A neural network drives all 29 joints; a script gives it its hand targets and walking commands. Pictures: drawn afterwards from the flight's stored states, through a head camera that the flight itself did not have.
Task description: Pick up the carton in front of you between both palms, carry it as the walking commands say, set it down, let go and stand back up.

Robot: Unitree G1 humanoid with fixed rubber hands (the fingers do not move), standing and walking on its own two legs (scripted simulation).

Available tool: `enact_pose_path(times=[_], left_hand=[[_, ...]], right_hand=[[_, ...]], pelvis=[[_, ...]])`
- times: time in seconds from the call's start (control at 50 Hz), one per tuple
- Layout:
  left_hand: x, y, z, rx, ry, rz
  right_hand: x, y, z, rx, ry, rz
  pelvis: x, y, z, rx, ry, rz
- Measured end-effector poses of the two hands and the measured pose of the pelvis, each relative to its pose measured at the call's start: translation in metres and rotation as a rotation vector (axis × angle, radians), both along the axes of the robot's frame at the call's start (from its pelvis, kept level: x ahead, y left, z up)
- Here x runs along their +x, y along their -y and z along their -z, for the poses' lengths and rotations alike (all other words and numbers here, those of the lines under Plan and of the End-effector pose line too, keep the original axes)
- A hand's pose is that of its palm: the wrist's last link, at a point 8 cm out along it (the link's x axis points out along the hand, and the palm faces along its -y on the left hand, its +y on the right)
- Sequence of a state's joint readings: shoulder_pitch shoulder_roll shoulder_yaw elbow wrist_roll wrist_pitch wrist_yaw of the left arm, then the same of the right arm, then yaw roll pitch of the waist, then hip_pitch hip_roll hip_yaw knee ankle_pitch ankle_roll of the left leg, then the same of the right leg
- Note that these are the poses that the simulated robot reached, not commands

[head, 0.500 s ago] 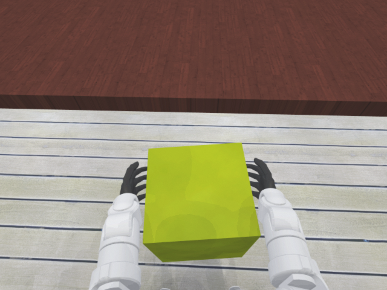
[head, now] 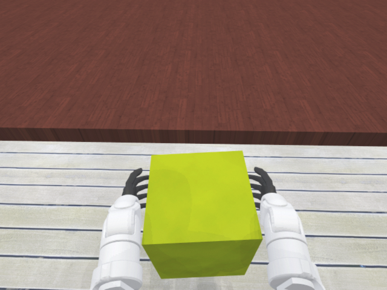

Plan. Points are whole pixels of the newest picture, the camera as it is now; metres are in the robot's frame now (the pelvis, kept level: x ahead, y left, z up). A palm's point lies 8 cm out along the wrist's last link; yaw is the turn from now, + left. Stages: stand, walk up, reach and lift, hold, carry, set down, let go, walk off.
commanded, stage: reach and lift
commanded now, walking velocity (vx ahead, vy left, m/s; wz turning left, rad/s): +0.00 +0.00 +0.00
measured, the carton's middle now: (199, 217) +0.30 +0.00 -0.05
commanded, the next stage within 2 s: hold in 0.76 s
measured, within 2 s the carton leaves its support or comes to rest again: neither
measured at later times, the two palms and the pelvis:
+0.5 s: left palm (131, 195) +0.31 +0.15 +0.04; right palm (268, 193) +0.31 -0.15 +0.04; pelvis +0.02 +0.00 +0.01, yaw +0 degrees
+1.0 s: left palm (128, 195) +0.30 +0.15 +0.06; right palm (271, 193) +0.30 -0.15 +0.06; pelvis +0.01 +0.00 +0.01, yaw +0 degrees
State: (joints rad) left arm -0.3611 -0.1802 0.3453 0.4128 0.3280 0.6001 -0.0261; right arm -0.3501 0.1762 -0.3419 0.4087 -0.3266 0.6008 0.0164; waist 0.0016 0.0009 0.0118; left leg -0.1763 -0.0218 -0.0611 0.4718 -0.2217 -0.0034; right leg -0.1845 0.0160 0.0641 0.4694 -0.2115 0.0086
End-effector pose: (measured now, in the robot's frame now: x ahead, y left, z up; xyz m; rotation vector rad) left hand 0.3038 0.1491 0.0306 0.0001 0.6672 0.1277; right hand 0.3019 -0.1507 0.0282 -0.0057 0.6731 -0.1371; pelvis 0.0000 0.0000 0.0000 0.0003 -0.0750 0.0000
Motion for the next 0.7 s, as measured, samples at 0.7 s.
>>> enact_pose_path(times=[0.7], left_hand=[[0.006, 0.001, -0.014, 0.031, 0.005, 0.019]], right_hand=[[0.008, 0.001, -0.015, -0.030, 0.003, -0.028]], pelvis=[[0.020, 0.003, -0.007, -0.001, 0.028, -0.002]])
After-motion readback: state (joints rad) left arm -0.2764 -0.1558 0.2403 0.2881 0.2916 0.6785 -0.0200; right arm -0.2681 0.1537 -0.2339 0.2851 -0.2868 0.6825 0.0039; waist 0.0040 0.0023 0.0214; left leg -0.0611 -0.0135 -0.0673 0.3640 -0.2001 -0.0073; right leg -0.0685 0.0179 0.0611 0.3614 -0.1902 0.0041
